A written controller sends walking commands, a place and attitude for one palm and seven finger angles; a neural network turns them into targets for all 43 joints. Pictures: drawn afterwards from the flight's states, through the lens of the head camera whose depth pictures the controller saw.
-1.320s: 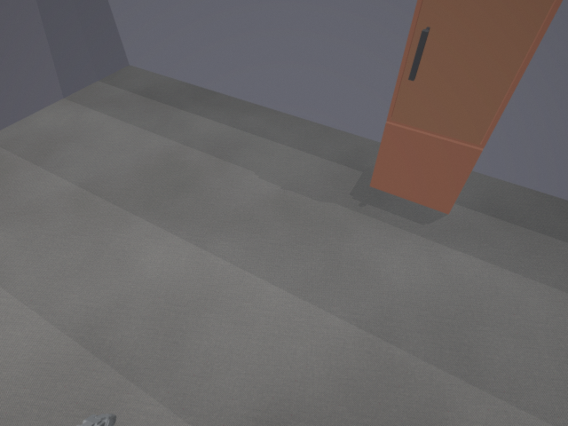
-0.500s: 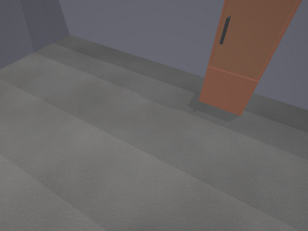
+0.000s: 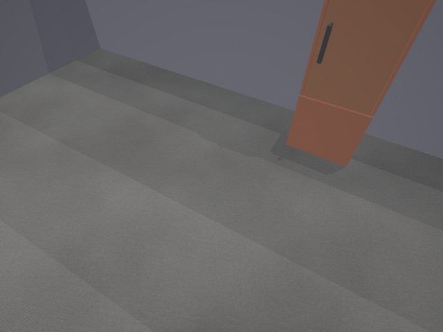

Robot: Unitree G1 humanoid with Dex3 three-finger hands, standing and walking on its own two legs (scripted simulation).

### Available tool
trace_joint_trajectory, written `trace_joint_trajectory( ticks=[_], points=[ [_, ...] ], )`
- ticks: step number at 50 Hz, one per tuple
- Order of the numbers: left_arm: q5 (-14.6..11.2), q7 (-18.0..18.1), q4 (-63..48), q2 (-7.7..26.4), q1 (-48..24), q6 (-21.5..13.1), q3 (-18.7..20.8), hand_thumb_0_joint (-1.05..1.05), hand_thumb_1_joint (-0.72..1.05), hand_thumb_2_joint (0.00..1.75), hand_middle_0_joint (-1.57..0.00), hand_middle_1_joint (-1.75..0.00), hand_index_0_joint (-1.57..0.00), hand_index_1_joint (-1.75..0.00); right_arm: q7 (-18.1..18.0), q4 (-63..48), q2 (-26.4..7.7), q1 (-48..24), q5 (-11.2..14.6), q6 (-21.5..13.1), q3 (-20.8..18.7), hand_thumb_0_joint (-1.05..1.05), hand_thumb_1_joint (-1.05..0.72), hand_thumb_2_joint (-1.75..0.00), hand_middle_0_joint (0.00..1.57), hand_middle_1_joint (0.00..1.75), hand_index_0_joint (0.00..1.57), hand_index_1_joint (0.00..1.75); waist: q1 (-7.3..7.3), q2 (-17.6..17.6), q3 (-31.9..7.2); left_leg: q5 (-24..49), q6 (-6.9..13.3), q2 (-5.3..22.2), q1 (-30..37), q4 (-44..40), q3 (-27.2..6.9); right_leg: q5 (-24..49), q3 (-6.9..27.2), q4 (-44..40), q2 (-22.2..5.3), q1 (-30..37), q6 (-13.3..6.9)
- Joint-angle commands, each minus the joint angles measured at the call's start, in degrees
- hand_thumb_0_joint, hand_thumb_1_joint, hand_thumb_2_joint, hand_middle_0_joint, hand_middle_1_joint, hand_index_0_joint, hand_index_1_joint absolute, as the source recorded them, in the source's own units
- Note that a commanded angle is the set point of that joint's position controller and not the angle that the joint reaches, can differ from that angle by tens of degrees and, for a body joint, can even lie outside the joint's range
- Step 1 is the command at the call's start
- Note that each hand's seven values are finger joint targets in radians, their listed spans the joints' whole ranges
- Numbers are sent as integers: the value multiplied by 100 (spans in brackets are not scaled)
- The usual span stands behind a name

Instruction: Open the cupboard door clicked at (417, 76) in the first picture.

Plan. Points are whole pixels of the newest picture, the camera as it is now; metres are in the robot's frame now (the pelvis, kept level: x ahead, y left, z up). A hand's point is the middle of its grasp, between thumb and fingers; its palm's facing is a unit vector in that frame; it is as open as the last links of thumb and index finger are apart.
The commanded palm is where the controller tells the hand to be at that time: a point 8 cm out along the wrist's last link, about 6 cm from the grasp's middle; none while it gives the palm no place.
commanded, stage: look at it before walking up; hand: left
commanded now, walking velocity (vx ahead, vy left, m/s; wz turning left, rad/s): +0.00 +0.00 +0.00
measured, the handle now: (325, 43) +1.35 -0.41 -0.06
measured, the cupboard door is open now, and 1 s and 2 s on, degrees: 0 0 0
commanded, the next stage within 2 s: walk to a spot facing it in 0.12 s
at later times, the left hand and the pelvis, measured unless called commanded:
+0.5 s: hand out of the picture +0.06 +0.20 -0.18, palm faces -0.10 -0.96 -0.25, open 7.3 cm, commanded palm none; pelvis +0.04 -0.01 -0.02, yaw -8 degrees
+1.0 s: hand (141, 309) +0.21 +0.20 -0.20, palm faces -0.22 -0.96 -0.17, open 7.3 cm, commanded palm none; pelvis +0.22 +0.01 -0.03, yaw -20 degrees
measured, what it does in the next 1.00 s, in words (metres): walks ahead, turning right: left foot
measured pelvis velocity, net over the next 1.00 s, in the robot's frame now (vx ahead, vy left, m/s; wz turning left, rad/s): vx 0.22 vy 0.01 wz -0.34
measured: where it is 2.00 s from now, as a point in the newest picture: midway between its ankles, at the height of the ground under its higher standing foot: (264, 264)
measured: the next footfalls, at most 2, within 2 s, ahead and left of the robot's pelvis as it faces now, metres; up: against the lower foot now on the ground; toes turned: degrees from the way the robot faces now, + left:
left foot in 0.94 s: +0.36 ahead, +0.08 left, +0.00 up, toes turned -11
right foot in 1.50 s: +0.47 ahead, -0.24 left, +0.00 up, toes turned -44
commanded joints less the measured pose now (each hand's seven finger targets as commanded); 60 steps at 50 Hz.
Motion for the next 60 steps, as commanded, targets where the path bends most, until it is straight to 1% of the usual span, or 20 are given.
trace_joint_trajectory(
  ticks=[1, 12, 14, 19, 22, 25, 26, 27, 28, 31, 35, 42, 45, 46, 47, 48, 49, 51, 54, 60],
  points=[
    [-20, 71, -367, 1194, -257, -145, 249, 0, 90, 90, -20, -30, -20, -30, -92, -363, -1196, -276, 12, -141, -245, 0, -90, -90, 20, 30, 20, 30, -21, -8, -294, 654, 201, 641, 102, -318, -543, 563, 585, -410, -669, -32, -169],
    [-26, 73, -266, 854, -65, -89, 180, 0, 90, 90, -20, -30, -20, -30, -85, -281, -879, -185, -10, -110, -157, 0, -90, -90, 20, 30, 20, 30, -5, 33, -378, 394, 160, 658, 205, -327, -455, 270, 607, -450, -642, -47, -122],
    [2, 59, -221, 501, 265, 43, 132, 0, 90, 90, -20, -30, -20, -30, -74, -226, -500, 202, -50, -12, -102, 0, -90, -90, 20, 30, 20, 30, -18, -8, -312, -609, 96, 639, 170, -159, -279, -766, 705, -330, -519, -317, -120],
    [55, -111, -625, 468, 556, 97, 302, 0, 90, 90, -20, -30, -20, -30, -84, -521, -814, 498, -70, 5, -329, 0, -90, -90, 20, 30, 20, 30, -45, 317, 449, -2558, 426, 1080, -160, -325, -675, -1933, 712, 517, -31, -1509, -248],
    [44, -179, -847, 80, 565, -5, 358, 0, 90, 90, -20, -30, -20, -30, -111, -606, -923, 762, -46, -117, -469, 0, -90, -90, 20, 30, 20, 30, -101, 1023, 350, -1960, 924, 1937, 206, -594, -1190, -1388, -104, 1901, 113, -1926, -108],
    [65, -212, -753, -99, 1111, -96, 433, 0, 90, 90, -20, -30, -20, -30, -120, -684, -653, 588, -68, -164, -441, 0, -90, -90, 20, 30, 20, 30, 241, 628, 219, -629, 648, 1631, -567, 707, -217, -1039, -299, 1048, -20, -601, -153],
    [94, -171, -527, 172, 1859, -173, 509, 0, 90, 90, -20, -30, -20, -30, -98, -815, -360, 397, -44, -160, -391, 0, -90, -90, 20, 30, 20, 30, 569, -520, 26, -725, 223, 984, -1618, 2377, 547, -871, 798, 63, -508, 595, -420],
    [79, -53, -313, 811, 2650, -250, 647, 0, 90, 90, -20, -30, -20, -30, -46, -1197, 68, -66, -11, -219, -271, 0, -90, -90, 20, 30, 20, 30, 809, -2338, 120, -2307, -119, 143, -3500, 4145, 1039, -141, 3402, -903, -1988, 1460, -1066],
    [-17, 46, -255, 616, 2910, -292, 580, 0, 90, 90, -20, -30, -20, -30, -63, -1311, -217, -455, -46, -273, -306, 0, -90, -90, 20, 30, 20, 30, 884, -1390, 237, -2021, -30, 408, -3611, 4439, 151, 471, 3691, -929, -2016, 1225, -1335],
    [58, 91, -396, 182, 2248, -323, 471, 0, 90, 90, -20, -30, -20, -30, -16, -1164, 104, -364, -82, -265, -335, 0, -90, -90, 20, 30, 20, 30, 377, -234, 449, -1167, -152, 709, -3554, 4574, 120, 722, 2660, -728, -1709, 783, -1421],
    [70, 106, -423, 28, 1975, -401, 465, 0, 90, 90, -20, -30, -20, -30, 64, -1124, 348, -76, -46, -151, -383, 0, -90, -90, 20, 30, 20, 30, 89, -532, 318, -422, -276, 657, -3056, 3935, 324, 878, 1752, -923, -1261, 249, -1190],
    [87, 140, -295, -18, 2003, -377, 511, 0, 90, 90, -20, -30, -20, -30, 136, -1454, 545, -613, -3, -258, -375, 0, -90, -90, 20, 30, 20, 30, 222, -800, 433, -48, -135, 417, -2061, 2100, 535, 1336, 1453, -735, -1044, 36, -895],
    [54, 125, -373, 81, 1660, -355, 601, 0, 90, 90, -20, -30, -20, -30, 14, -1115, 288, 571, -22, -349, -450, 0, -90, -90, 20, 30, 20, 30, -320, -570, -83, 136, -20, 138, -155, 990, 694, 2062, 1131, 528, -675, -266, -679],
    [17, 93, -404, -102, 1731, -351, 599, 0, 90, 90, -20, -30, -20, -30, -89, -855, -64, 1441, -56, -378, -532, 0, -90, -90, 20, 30, 20, 30, -620, -37, -616, 137, 78, 518, 1257, 835, 350, 1757, 980, 1714, -425, -882, -540],
    [-54, 19, -480, -456, 2047, -308, 595, 0, 90, 90, -20, -30, -20, -30, -140, -699, -767, 2176, -156, -401, -693, 0, -90, -90, 20, 30, 20, 30, -743, 1630, -1340, -258, 583, 2240, 2343, 392, -1835, -778, 188, 3700, 335, -2016, -263],
    [-28, -9, -684, -545, 1789, -359, 550, 0, 90, 90, -20, -30, -20, -30, -129, -706, -840, 2298, -118, -337, -651, 0, -90, -90, 20, 30, 20, 30, -672, 1705, -1146, -897, 997, 2955, 1892, -509, -2937, -2111, 220, 4914, 388, -2581, -252],
    [6, 10, -727, -529, 1520, -302, 513, 0, 90, 90, -20, -30, -20, -30, -151, -803, -558, 1764, -78, -328, -603, 0, -90, -90, 20, 30, 20, 30, -531, 1495, -785, -1854, 1023, 3036, 1102, -884, -2873, -1832, 338, 5617, -20, -2836, -265],
    [103, -129, -744, -498, 1028, -216, 585, 0, 90, 90, -20, -30, -20, -30, -141, -951, 155, 1039, -101, -382, -422, 0, -90, -90, 20, 30, 20, 30, -210, 798, 272, -1863, 698, 2368, -272, -1060, -1646, -861, 208, 5551, -457, -2851, -201],
    [126, -210, -686, -693, 1276, 1, 590, 0, 90, 90, -20, -30, -20, -30, -178, -902, 382, 855, -82, -488, -377, 0, -90, -90, 20, 30, 20, 30, 143, 656, 185, -909, 547, 1911, -804, -1048, -301, -293, 58, 5178, -571, -2403, -84],
    [161, -291, -1110, -669, 340, 112, 604, 0, 90, 90, -20, -30, -20, -30, -181, -722, 308, 1378, -58, -552, -432, 0, -90, -90, 20, 30, 20, 30, -1, 327, 342, 142, 762, 1984, 127, -1185, 440, 374, -61, 4220, -789, -3356, 148]
  ],
)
